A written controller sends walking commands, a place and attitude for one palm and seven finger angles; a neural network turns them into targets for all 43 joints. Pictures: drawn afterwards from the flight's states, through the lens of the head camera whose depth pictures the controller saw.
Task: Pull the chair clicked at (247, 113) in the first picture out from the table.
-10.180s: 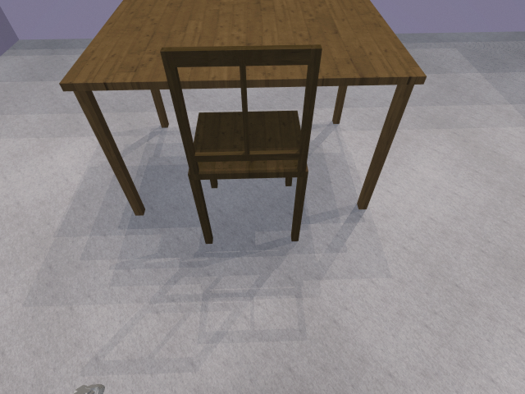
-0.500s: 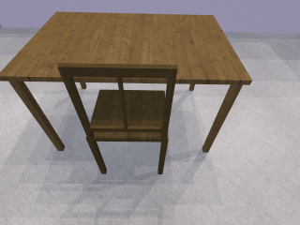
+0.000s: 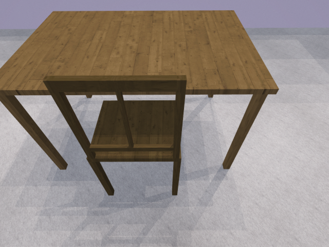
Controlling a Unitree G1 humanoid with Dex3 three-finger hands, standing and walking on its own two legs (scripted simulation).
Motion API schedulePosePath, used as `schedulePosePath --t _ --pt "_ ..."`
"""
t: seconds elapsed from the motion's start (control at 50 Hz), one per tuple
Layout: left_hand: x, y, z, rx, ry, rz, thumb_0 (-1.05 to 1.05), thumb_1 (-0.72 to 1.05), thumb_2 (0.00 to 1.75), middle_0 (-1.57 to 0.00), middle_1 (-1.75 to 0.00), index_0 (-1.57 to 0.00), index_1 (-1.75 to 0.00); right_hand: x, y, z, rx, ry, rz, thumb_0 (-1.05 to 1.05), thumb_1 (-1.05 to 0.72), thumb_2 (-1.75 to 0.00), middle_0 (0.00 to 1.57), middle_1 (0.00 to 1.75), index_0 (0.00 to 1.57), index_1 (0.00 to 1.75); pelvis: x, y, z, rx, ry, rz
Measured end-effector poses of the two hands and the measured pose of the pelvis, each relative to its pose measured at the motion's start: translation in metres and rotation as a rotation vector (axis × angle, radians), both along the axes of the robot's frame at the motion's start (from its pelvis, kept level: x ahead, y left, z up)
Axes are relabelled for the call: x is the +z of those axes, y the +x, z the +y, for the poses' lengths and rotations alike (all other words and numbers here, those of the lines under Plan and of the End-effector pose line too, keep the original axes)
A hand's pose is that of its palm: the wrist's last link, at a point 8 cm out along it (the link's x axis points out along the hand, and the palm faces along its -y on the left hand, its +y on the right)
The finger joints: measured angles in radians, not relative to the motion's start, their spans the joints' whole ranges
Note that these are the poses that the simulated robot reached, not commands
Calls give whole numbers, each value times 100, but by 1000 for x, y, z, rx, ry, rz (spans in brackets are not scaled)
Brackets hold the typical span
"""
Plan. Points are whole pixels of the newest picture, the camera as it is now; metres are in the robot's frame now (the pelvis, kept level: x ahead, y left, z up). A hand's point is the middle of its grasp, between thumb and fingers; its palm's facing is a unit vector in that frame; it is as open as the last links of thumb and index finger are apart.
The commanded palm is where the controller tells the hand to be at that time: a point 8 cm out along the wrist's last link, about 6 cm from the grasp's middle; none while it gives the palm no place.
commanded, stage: shuffle to correct the standing spot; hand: left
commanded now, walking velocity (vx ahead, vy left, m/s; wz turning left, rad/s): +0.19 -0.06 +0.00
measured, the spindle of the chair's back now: (125, 122) +0.53 +0.17 -0.08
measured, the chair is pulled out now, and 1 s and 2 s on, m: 0.00 0.00 0.00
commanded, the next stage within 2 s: come to a stop and stand still in 0.20 s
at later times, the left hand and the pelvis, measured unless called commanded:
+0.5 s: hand out of the picture +0.11 +0.15 -0.17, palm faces +0.09 -0.98 -0.19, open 7.3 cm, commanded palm none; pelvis +0.11 -0.03 +0.00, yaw +3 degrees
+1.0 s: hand out of the picture +0.11 +0.20 -0.17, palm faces +0.07 -0.96 -0.26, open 7.4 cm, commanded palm none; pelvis +0.07 +0.00 -0.01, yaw +2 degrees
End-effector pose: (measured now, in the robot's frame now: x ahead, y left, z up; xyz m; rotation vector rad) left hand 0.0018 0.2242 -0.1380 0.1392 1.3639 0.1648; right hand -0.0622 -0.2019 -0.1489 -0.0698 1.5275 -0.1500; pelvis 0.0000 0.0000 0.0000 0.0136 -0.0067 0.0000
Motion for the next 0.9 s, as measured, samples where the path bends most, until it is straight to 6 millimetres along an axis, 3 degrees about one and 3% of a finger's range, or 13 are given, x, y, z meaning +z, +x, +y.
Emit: schedulePosePath --t 0.06,0.1,0.18,0.24,0.32,0.44,0.6,0.74,0.9 --pt "-6 16 2 33 42 -68 3 95 90 -20 -30 -20 -29 -11 11 -18 29 6 38 1 -91 -89 20 30 20 30 -12 11 -14 28 2 1" --pt "-5 16 -2 68 43 -69 3 94 90 -20 -29 -20 -29 -11 31 -30 57 -11 33 1 -91 -89 20 30 20 30 -11 18 -16 47 -22 -4" --pt "-5 11 -16 81 5 -2 2 93 90 -20 -29 -20 -29 4 95 -47 81 -62 -92 1 -91 -89 20 30 20 30 -2 37 -16 45 -20 3" --pt "-12 10 -25 82 -50 56 1 92 90 -20 -29 -20 -29 13 145 -49 99 -98 -221 1 -91 -89 20 30 20 30 -2 53 -13 32 -17 2" --pt "-23 23 -33 63 -97 110 1 92 90 -20 -29 -20 -29 17 187 -44 105 -116 -320 1 -91 -89 20 30 20 30 -6 73 -11 14 -7 1" --pt "-9 80 -35 55 -54 36 3 94 90 -20 -30 -20 -29 22 200 -47 123 -102 -258 1 -94 -89 20 30 20 30 6 97 -23 39 -10 3" --pt "3 118 -32 41 45 -18 3 94 90 -20 -29 -20 -29 0 211 -67 94 -49 -159 1 -92 -89 20 30 20 30 1 116 -45 51 6 1" --pt "10 121 -24 61 64 -57 1 92 90 -20 -30 -20 -30 6 222 -71 121 -71 -171 1 -91 -89 20 30 20 30 6 101 -38 57 25 0" --pt "-2 107 7 35 64 -99 1 91 90 -20 -30 -21 -30 13 231 -50 131 -96 -375 1 -91 -89 20 30 20 30 -8 82 -9 43 -7 -44"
